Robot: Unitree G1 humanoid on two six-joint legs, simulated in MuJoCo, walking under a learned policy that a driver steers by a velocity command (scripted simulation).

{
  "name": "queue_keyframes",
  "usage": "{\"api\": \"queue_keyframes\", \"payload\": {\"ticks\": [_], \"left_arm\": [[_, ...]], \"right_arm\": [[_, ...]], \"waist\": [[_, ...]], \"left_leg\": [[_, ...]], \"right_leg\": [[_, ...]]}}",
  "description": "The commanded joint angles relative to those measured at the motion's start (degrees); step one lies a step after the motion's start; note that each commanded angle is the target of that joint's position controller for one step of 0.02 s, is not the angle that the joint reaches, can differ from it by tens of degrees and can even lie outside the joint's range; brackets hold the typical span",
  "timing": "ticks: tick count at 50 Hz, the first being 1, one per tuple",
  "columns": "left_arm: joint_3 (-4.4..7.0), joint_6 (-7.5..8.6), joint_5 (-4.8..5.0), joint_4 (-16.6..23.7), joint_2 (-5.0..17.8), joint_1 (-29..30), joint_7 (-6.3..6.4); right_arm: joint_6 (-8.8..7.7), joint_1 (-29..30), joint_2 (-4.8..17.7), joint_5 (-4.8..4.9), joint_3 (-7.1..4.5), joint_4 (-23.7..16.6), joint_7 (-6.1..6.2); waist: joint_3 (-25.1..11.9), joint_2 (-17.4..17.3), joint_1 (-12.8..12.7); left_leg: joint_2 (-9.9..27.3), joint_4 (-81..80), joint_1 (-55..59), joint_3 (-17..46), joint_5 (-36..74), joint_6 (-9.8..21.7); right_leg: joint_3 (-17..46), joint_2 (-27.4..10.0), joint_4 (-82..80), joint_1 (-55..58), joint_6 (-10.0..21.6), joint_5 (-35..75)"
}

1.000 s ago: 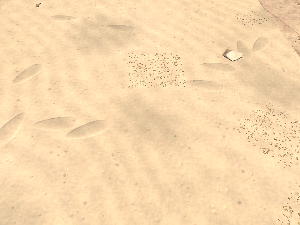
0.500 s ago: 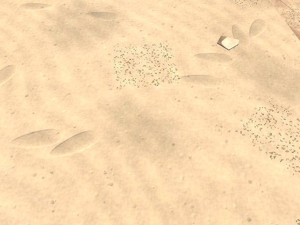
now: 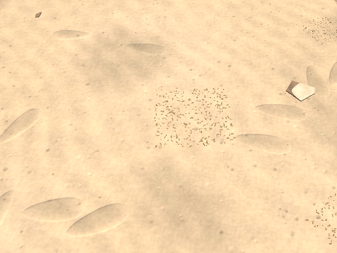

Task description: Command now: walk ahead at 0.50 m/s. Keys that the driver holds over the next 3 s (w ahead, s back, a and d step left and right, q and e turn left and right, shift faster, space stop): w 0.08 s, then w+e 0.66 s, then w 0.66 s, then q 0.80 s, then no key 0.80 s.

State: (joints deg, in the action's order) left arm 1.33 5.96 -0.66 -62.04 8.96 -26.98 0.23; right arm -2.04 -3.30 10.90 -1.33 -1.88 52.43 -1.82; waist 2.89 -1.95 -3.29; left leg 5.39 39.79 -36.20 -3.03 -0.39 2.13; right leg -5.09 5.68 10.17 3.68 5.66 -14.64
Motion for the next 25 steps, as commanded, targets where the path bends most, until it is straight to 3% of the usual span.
{"api": "queue_keyframes", "payload": {"ticks": [1,4,5,6,7,8,9,10,11,12,14,17,22,25], "left_arm": [[1.09,0.25,-0.43,0.5,7.6,-5.1,0.63],[1.40,0.09,-0.85,0.5,8.8,-3.1,1.14],[1.52,-0.02,-0.92,0.5,9.2,-2.6,1.21],[1.56,-0.25,-0.72,0.7,9.5,-1.5,1.07],[1.26,-0.18,-0.01,1.8,8.8,-0.2,0.82],[-0.08,-0.31,2.58,3.7,2.5,-6.0,0.17],[1.41,-0.78,1.70,2.5,7.0,-5.9,0.49],[2.04,-1.14,0.73,4.1,8.1,-0.5,0.51],[1.93,-1.04,0.39,5.0,7.0,2.8,0.19],[2.09,-1.51,0.01,4.9,5.9,3.7,-0.02],[2.19,-3.17,-1.15,4.9,4.0,2.3,-0.84],[2.42,-4.58,-1.13,7.1,3.2,6.1,-1.58],[2.10,-4.74,-0.79,11.7,3.4,17.2,-2.51],[1.41,-4.54,-0.87,14.2,2.8,23.5,-2.99]], "right_arm": [[-0.99,7.1,2.4,0.20,-0.06,-5.0,0.12],[-1.73,4.0,3.8,0.11,-0.69,-4.8,0.62],[-2.07,-0.7,4.9,0.02,-1.28,-3.5,1.06],[-2.59,-9.5,6.1,-0.15,-2.08,-0.7,1.57],[-3.21,-19.5,9.0,-1.38,-3.18,1.9,2.22],[-3.24,-26.0,15.6,-3.05,-4.92,2.3,2.53],[-2.29,-22.7,13.6,-0.96,-4.83,1.9,1.70],[-2.11,-15.8,10.4,0.10,-3.88,0.9,1.48],[-2.52,-11.2,6.5,0.23,-2.84,0.2,1.23],[-2.98,-9.8,4.5,0.10,-2.26,0.5,1.34],[-3.78,-11.3,2.7,0.31,-1.63,1.9,2.08],[-4.99,-14.8,4.8,0.55,-2.08,2.9,2.30],[-5.21,-18.5,4.7,0.35,-1.74,3.6,2.53],[-5.09,-21.2,6.0,0.44,-1.82,4.2,3.09]], "waist": [[3.6,5.8,-0.5],[1.8,6.6,2.4],[-0.6,6.9,4.4],[-4.8,6.0,8.2],[-10.4,4.2,12.2],[-20.1,-7.4,10.5],[-21.1,-4.0,9.5],[-10.8,-0.9,6.8],[-4.5,0.8,5.6],[-1.0,0.6,4.1],[0.4,-1.3,1.9],[0.9,-1.0,1.2],[3.0,-1.6,2.8],[3.5,-1.8,4.5]], "left_leg": [[-2.8,-4.8,-0.1,-2.8,0.2,1.1],[-5.5,-8.1,6.2,-3.4,-6.5,4.0],[-7.2,-9.1,12.2,-3.4,-8.7,5.0],[-8.2,-13.0,22.0,-3.4,-7.0,6.3],[-1.9,-14.0,37.5,2.7,-6.4,8.3],[17.2,-15.8,56.6,28.3,-10.8,15.1],[20.4,-22.8,54.1,40.2,-14.6,16.9],[17.8,-25.1,44.4,30.8,-19.8,14.4],[15.4,-28.4,35.8,23.9,-18.5,12.2],[12.8,-30.2,30.4,17.9,-15.2,9.5],[9.8,-31.6,25.2,9.8,-8.7,6.9],[9.0,-32.3,26.1,3.5,-1.0,6.3],[6.5,-32.1,29.1,-4.9,8.0,4.7],[7.3,-31.4,32.7,-7.9,13.4,4.3]], "right_leg": [[6.5,-16.2,-0.4,0.7,4.5,34.6],[5.5,-17.8,6.3,4.5,4.3,50.1],[5.8,-17.7,12.1,4.4,3.9,56.7],[5.4,-16.4,21.6,2.4,3.2,56.4],[4.8,-14.4,34.7,-8.0,2.5,43.0],[0.7,-5.9,57.6,-28.4,-0.3,8.6],[6.4,-2.6,66.7,-35.5,0.4,-13.5],[8.4,-6.6,66.8,-38.4,0.7,-8.7],[8.3,-8.8,63.5,-37.9,0.7,-4.6],[8.1,-10.2,60.6,-36.1,0.6,-2.6],[7.7,-11.2,58.1,-32.5,-0.3,-0.8],[6.5,-11.9,56.5,-37.0,-1.0,3.7],[3.4,-11.5,43.2,-42.0,-1.8,14.1],[-0.5,-10.2,32.8,-40.0,-1.3,16.4]]}}
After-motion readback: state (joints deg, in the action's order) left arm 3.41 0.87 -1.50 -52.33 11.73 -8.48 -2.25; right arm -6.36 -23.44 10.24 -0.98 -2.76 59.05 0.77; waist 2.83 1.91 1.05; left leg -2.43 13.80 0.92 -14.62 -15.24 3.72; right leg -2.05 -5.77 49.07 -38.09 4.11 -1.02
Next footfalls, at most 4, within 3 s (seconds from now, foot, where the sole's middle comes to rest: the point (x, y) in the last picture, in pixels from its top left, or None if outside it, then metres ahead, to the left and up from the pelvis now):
0.14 left None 0.26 0.10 -0.78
0.68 right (216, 244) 0.51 -0.10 -0.78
1.24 left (211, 163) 0.88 -0.10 -0.78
1.72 right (261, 145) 0.99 -0.34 -0.78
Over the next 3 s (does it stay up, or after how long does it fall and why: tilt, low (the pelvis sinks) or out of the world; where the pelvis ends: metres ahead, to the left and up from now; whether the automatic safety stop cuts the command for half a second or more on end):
stays up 0.89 -0.21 0.00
